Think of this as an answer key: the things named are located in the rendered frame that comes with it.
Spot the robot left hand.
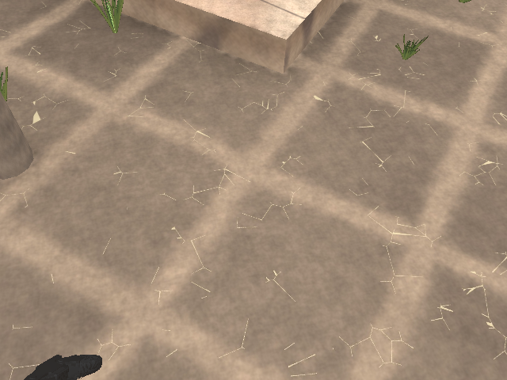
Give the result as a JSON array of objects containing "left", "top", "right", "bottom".
[{"left": 24, "top": 355, "right": 102, "bottom": 380}]

